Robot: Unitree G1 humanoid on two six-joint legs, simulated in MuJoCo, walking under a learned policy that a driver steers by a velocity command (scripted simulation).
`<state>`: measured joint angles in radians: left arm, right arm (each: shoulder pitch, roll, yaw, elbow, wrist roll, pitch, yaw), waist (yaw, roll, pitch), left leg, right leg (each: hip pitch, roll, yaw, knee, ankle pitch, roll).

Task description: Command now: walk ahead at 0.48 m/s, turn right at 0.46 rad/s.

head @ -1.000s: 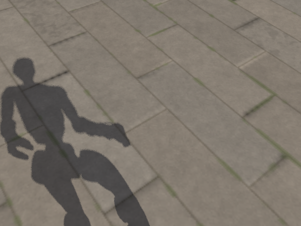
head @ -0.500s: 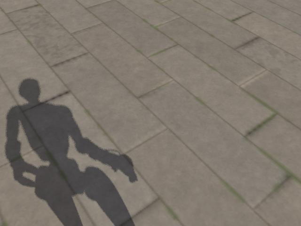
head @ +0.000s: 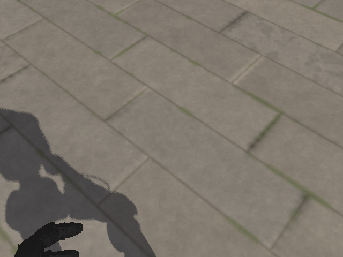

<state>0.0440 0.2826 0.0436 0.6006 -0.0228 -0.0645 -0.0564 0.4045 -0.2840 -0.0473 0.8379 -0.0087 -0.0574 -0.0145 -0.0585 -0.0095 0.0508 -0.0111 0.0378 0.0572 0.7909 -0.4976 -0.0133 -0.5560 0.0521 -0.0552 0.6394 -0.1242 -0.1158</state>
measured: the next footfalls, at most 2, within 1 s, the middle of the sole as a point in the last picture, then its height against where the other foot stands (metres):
left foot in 0.46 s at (148, 250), level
right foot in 0.96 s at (228, 201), level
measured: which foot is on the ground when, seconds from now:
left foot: up 0.00-0.44, down 0.46-0.96, up 0.98-1.00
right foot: down 0.00-0.46, up 0.48-0.94, down 0.96-1.00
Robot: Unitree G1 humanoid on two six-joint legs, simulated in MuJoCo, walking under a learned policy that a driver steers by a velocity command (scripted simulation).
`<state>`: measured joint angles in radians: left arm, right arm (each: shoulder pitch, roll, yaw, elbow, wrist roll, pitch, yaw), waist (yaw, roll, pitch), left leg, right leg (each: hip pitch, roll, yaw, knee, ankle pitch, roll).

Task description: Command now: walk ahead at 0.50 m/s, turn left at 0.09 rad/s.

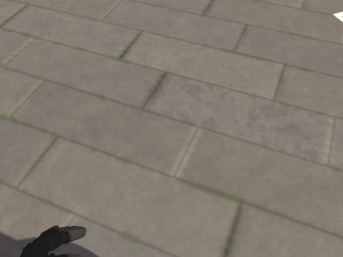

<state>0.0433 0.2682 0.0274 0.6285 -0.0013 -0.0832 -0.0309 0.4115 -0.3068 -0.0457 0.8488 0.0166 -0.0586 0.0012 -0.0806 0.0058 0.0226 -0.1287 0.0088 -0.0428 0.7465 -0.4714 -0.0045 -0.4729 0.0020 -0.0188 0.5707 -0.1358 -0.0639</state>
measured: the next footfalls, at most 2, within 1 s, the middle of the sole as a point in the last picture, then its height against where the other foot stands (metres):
left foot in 0.52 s outside the picture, level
right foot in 0.98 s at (156, 189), level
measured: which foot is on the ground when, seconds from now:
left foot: up 0.00-0.50, down 0.52-1.00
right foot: down 0.00-0.50, up 0.52-0.96, down 0.98-1.00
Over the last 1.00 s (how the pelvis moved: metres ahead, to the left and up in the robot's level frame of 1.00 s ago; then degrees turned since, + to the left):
0.54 -0.10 0.02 -17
